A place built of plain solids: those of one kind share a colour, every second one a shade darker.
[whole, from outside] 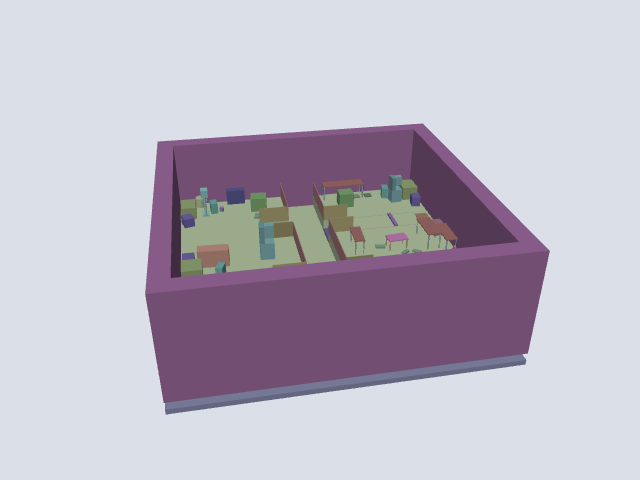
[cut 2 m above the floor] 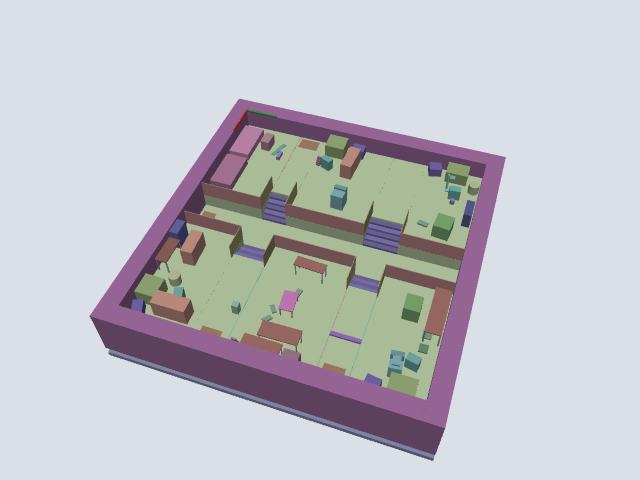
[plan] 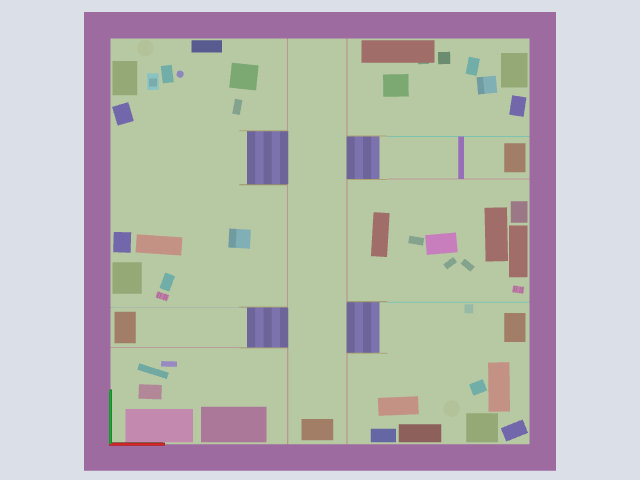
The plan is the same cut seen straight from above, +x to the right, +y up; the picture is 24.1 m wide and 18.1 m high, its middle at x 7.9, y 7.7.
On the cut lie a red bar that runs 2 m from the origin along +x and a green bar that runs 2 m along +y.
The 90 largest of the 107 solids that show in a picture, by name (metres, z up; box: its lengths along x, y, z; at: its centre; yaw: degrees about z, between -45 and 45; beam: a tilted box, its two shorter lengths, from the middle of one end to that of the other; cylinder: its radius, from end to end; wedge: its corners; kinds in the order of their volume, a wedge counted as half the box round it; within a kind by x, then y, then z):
{
 "wall_1": {"box": [1.0, 15.3, 6.0], "at": [-0.5, 7.65, 2.0]},
 "wall_2": {"box": [17.8, 1.0, 6.0], "at": [7.9, -0.5, 2.0]},
 "wall_3": {"box": [17.8, 1.0, 6.0], "at": [7.9, 15.8, 2.0]},
 "wall_4": {"box": [1.0, 15.3, 6.0], "at": [16.3, 7.65, 2.0]},
 "floor_1": {"box": [5.15, 1.5, 1.0], "at": [2.58, 4.4, 0.34]},
 "floor_2": {"box": [5.15, 2.0, 1.0], "at": [2.58, 10.8, 0.34]},
 "floor_3": {"box": [6.7, 3.65, 1.0], "at": [3.35, 1.82, 0.34]},
 "floor_4": {"box": [6.7, 4.65, 1.0], "at": [3.35, 7.47, 0.34]},
 "floor_5": {"box": [6.7, 3.5, 1.0], "at": [3.35, 13.55, 0.34]},
 "floor_6": {"box": [2.2, 15.3, 1.0], "at": [7.8, 7.65, -0.5]},
 "floor_7": {"box": [6.9, 3.45, 1.0], "at": [12.35, 1.73, 0.23]},
 "floor_8": {"box": [6.9, 4.65, 1.0], "at": [12.35, 7.67, 0.23]},
 "floor_9": {"box": [6.9, 3.7, 1.0], "at": [12.35, 13.45, 0.23]},
 "floor_10": {"box": [5.66, 1.9, 1.0], "at": [12.97, 4.4, 0.23]},
 "floor_11": {"box": [5.66, 1.6, 1.0], "at": [12.97, 10.8, 0.23]},
 "floor_base_1": {"box": [6.6, 15.3, 0.3], "at": [3.3, 7.65, -0.73]},
 "floor_base_2": {"box": [17.8, 17.3, 0.3], "at": [7.9, 7.65, -1.57]},
 "step_tread_1": {"box": [0.31, 1.5, 0.86], "at": [5.3, 4.4, 0.27]},
 "step_tread_2": {"box": [0.31, 2.0, 0.86], "at": [5.3, 10.8, 0.27]},
 "step_tread_3": {"box": [0.31, 1.5, 0.72], "at": [5.61, 4.4, 0.2]},
 "step_tread_4": {"box": [0.31, 2.0, 0.72], "at": [5.61, 10.8, 0.2]},
 "step_tread_5": {"box": [0.31, 1.5, 0.58], "at": [5.92, 4.4, 0.13]},
 "step_tread_6": {"box": [0.31, 2.0, 0.58], "at": [5.92, 10.8, 0.13]},
 "step_tread_7": {"box": [0.31, 1.5, 0.44], "at": [6.23, 4.4, 0.06]},
 "step_tread_8": {"box": [0.31, 2.0, 0.44], "at": [6.23, 10.8, 0.06]},
 "step_tread_9": {"box": [0.31, 1.5, 0.3], "at": [6.54, 4.4, -0.01]},
 "step_tread_10": {"box": [0.31, 2.0, 0.3], "at": [6.54, 10.8, -0.01]},
 "step_tread_11": {"box": [0.31, 1.9, 0.42], "at": [9.06, 4.4, -0.07]},
 "step_tread_12": {"box": [0.31, 1.6, 0.42], "at": [9.06, 10.8, -0.07]},
 "step_tread_13": {"box": [0.31, 1.9, 0.56], "at": [9.37, 4.4, 0.01]},
 "step_tread_14": {"box": [0.31, 1.6, 0.56], "at": [9.37, 10.8, 0.01]},
 "step_tread_15": {"box": [0.31, 1.9, 0.71], "at": [9.68, 4.4, 0.08]},
 "step_tread_16": {"box": [0.31, 1.6, 0.71], "at": [9.68, 10.8, 0.08]},
 "step_tread_17": {"box": [0.31, 1.9, 0.85], "at": [9.99, 4.4, 0.15]},
 "step_tread_18": {"box": [0.31, 1.6, 0.85], "at": [9.99, 10.8, 0.15]},
 "forge_hearth_1": {"box": [0.94, 1.3, 0.78], "at": [0.54, 13.8, 1.23]},
 "forge_hearth_2": {"box": [1.11, 1.19, 0.85], "at": [0.62, 6.26, 1.26]},
 "forge_hearth_3": {"box": [1.2, 1.1, 0.9], "at": [14.01, 0.62, 1.18]},
 "forge_hearth_4": {"box": [1.01, 1.3, 0.87], "at": [15.22, 14.1, 1.16]},
 "planer_1": {"box": [1.73, 0.69, 1.04], "at": [1.83, 7.51, 1.36], "yaw": -3.9},
 "planer_2": {"box": [1.52, 0.68, 1.11], "at": [10.85, 1.44, 1.28], "yaw": 2.4},
 "planer_3": {"box": [0.81, 1.86, 1.1], "at": [14.65, 2.16, 1.27], "yaw": 0.6},
 "sheet_stack_1": {"box": [2.54, 1.26, 0.45], "at": [1.84, 0.7, 1.06]},
 "sheet_stack_2": {"box": [2.48, 1.34, 0.47], "at": [4.65, 0.74, 1.07]},
 "bandsaw_1": {"box": [0.28, 0.72, 1.04], "at": [4.6, 7.77, 2.4], "yaw": -3.2},
 "bandsaw_2": {"box": [0.82, 0.72, 1.04], "at": [4.87, 7.75, 1.36], "yaw": -3.2},
 "bandsaw_3": {"box": [0.54, 0.43, 0.78], "at": [5.01, 7.74, 2.53], "yaw": -3.2},
 "bandsaw_4": {"box": [0.25, 0.65, 0.87], "at": [13.95, 13.52, 2.04], "yaw": 5.3},
 "bandsaw_5": {"box": [0.73, 0.65, 0.88], "at": [14.19, 13.54, 1.17], "yaw": 5.3},
 "bandsaw_6": {"box": [0.48, 0.39, 0.59], "at": [14.32, 13.55, 2.18], "yaw": 5.3},
 "table_saw_1": {"box": [1.02, 0.95, 0.91], "at": [5.03, 13.86, 1.29], "yaw": -6.0},
 "table_saw_2": {"box": [0.96, 0.85, 0.96], "at": [10.76, 13.53, 1.21], "yaw": 0.9},
 "tool_cabinet_1": {"box": [1.16, 0.46, 0.97], "at": [3.63, 15.0, 1.32]},
 "tool_cabinet_2": {"box": [0.95, 0.51, 1.74], "at": [10.29, 0.33, 1.59]},
 "coal_bin_1": {"box": [0.66, 0.77, 0.59], "at": [0.44, 7.61, 1.14], "yaw": -1.5},
 "coal_bin_2": {"box": [0.64, 0.74, 0.57], "at": [0.47, 12.46, 1.12], "yaw": 16.4},
 "coal_bin_3": {"box": [0.89, 0.55, 0.6], "at": [15.23, 0.52, 1.02], "yaw": 22.1},
 "coal_bin_4": {"box": [0.55, 0.74, 0.63], "at": [15.36, 12.75, 1.04], "yaw": -8.5},
 "rail_rim_1": {"box": [0.04, 3.65, 1.0], "at": [6.68, 1.82, 1.34]},
 "rail_rim_2": {"box": [0.04, 4.65, 1.0], "at": [6.68, 7.47, 1.34]},
 "rail_rim_3": {"box": [0.04, 3.5, 1.0], "at": [6.68, 13.55, 1.34]},
 "rail_rim_4": {"box": [0.04, 3.45, 1.0], "at": [8.92, 1.73, 1.23]},
 "rail_rim_5": {"box": [0.04, 4.65, 1.0], "at": [8.92, 7.67, 1.23]},
 "rail_rim_6": {"box": [0.04, 3.7, 1.0], "at": [8.92, 13.45, 1.23]},
 "anvil_block_1": {"box": [0.4, 0.63, 0.74], "at": [2.14, 6.11, 1.21], "yaw": -20.2},
 "anvil_block_2": {"box": [0.42, 0.66, 0.71], "at": [2.14, 13.96, 1.2], "yaw": 6.8},
 "anvil_block_3": {"box": [0.43, 0.66, 0.73], "at": [13.66, 14.25, 1.09], "yaw": -11.2},
 "anvil_block_4": {"box": [0.56, 0.46, 0.82], "at": [13.86, 2.14, 1.14], "yaw": 21.3},
 "offcut_bin_1": {"box": [0.87, 0.55, 0.69], "at": [1.5, 1.98, 1.19], "yaw": -1.9},
 "offcut_bin_2": {"box": [0.64, 0.82, 0.71], "at": [15.41, 8.76, 1.08]},
 "rail_1": {"box": [1.81, 0.04, 1.0], "at": [5.75, 3.63, 1.34]},
 "rail_2": {"box": [1.81, 0.04, 1.0], "at": [5.75, 5.17, 1.34]},
 "rail_3": {"box": [1.81, 0.04, 1.0], "at": [5.75, 9.78, 1.34]},
 "rail_4": {"box": [1.81, 0.04, 1.0], "at": [5.75, 11.82, 1.34]},
 "rail_5": {"box": [1.5, 0.04, 1.0], "at": [9.69, 3.43, 1.23]},
 "rail_6": {"box": [1.5, 0.04, 1.0], "at": [9.69, 5.37, 1.23]},
 "rail_7": {"box": [1.5, 0.04, 1.0], "at": [9.69, 9.98, 1.23]},
 "rail_8": {"box": [1.5, 0.04, 1.0], "at": [9.69, 11.62, 1.23]},
 "workbench_top_1": {"box": [0.61, 1.66, 0.07], "at": [10.17, 7.9, 1.65], "yaw": -3.4},
 "workbench_top_2": {"box": [2.75, 0.85, 0.06], "at": [10.84, 14.8, 1.68]},
 "workbench_top_3": {"box": [1.61, 0.68, 0.08], "at": [11.67, 0.41, 1.63]},
 "workbench_top_4": {"box": [0.85, 2.03, 0.07], "at": [14.55, 7.91, 1.72], "yaw": 1.1},
 "workbench_top_5": {"box": [0.7, 1.95, 0.07], "at": [15.38, 7.27, 1.59]},
 "quench_tub_1": {"cylinder": 0.31, "from": [1.31, 14.94, 0.84], "to": [1.31, 14.94, 1.45]},
 "quench_tub_2": {"cylinder": 0.32, "from": [12.86, 1.34, 0.72], "to": [12.86, 1.34, 1.32]},
 "pillar_drill_1": {"box": [0.44, 0.5, 0.5], "at": [1.6, 13.61, 2.39], "yaw": 0.7},
 "edge_bin_1": {"box": [0.34, 0.34, 0.66], "at": [13.51, 5.11, 1.05]},
 "step_hump_1": {"box": [0.22, 1.6, 0.17], "at": [13.22, 10.8, 0.76]},
 "sawhorses_top_1": {"box": [1.17, 0.75, 0.07], "at": [12.48, 7.56, 1.36], "yaw": 5.0},
 "low_mat_1": {"box": [1.2, 0.8, 0.06], "at": [7.8, 0.55, -0.02]}
}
